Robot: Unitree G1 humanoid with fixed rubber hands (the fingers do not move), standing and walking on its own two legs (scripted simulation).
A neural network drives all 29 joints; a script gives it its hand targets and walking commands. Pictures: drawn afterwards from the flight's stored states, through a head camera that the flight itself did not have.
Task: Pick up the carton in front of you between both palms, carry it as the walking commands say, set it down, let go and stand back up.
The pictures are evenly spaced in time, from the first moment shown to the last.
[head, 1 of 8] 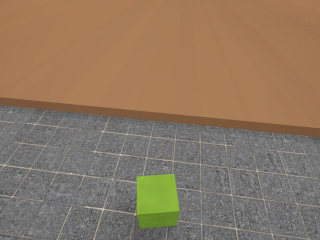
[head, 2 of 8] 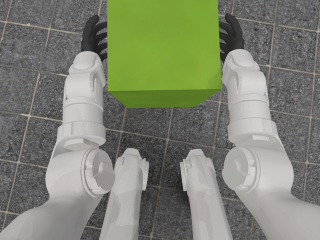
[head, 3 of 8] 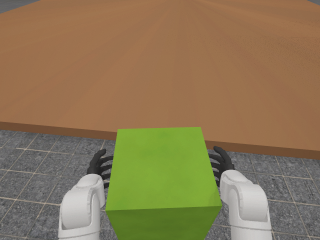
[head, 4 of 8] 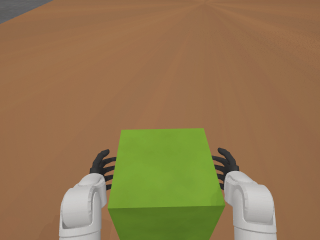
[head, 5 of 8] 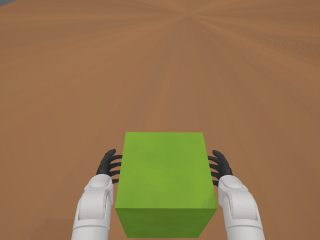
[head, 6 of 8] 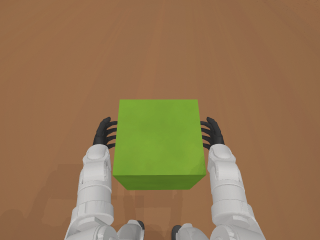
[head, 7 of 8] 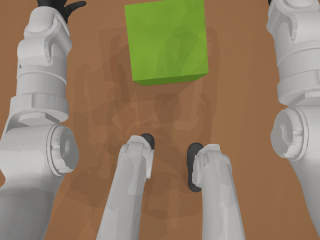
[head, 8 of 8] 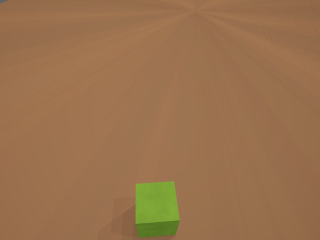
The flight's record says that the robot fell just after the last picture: no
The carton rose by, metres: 0.87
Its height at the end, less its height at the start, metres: +0.10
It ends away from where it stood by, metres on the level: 3.55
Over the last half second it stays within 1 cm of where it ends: yes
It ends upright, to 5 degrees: yes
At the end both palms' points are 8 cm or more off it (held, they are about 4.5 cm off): yes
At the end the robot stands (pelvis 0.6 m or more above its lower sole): yes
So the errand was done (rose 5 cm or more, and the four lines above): yes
